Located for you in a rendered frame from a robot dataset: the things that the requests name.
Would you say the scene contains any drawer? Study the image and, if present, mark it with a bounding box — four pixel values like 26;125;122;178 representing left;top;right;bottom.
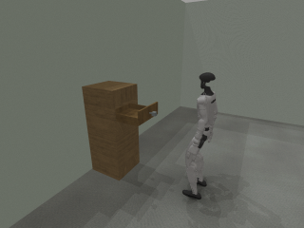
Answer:
115;102;159;126

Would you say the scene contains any right robot thigh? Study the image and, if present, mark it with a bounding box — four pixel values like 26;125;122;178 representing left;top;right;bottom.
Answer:
196;132;211;162

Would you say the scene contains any robot right forearm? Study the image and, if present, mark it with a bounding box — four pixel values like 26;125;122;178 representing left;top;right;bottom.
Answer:
209;114;218;130

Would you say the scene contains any left robot hand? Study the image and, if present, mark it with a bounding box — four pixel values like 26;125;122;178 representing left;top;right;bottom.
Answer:
186;144;199;162

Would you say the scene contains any cabinet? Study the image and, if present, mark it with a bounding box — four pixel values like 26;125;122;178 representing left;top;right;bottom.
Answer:
82;81;140;181

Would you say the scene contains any right robot upper arm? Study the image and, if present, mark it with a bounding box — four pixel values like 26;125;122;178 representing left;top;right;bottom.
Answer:
213;91;219;116

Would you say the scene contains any handle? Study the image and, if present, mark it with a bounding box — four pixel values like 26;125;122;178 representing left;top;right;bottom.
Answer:
149;111;157;117

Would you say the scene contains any right robot hand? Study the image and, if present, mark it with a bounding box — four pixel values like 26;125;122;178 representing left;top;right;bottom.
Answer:
208;130;214;142

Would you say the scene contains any right robot shin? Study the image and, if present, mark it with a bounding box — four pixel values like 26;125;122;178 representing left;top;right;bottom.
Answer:
194;153;204;181

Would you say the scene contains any left robot upper arm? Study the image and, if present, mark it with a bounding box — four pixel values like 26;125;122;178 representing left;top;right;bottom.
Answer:
197;96;208;125

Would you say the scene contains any robot left forearm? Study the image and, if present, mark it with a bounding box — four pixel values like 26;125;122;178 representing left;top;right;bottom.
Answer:
192;119;205;146

